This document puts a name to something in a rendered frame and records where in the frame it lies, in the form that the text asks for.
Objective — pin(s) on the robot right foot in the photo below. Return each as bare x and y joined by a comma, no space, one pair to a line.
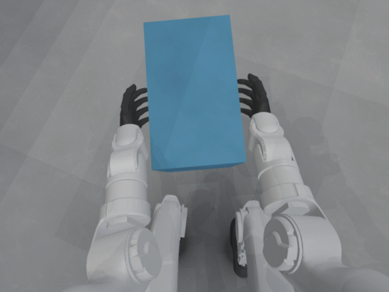
240,270

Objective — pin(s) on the left robot upper arm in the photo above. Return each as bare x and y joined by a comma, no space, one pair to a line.
124,261

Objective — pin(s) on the carton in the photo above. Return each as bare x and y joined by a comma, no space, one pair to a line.
193,99

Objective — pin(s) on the right robot upper arm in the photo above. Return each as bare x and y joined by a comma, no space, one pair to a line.
306,250

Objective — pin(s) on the left robot hand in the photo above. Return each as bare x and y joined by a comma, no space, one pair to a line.
128,114

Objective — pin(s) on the right robot forearm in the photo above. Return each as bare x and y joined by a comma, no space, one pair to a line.
283,191

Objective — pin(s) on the left robot forearm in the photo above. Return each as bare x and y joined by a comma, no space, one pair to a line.
126,203

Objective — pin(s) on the robot right thigh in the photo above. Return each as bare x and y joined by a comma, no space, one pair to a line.
250,225

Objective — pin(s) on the right robot hand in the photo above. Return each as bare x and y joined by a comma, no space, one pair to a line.
259,102

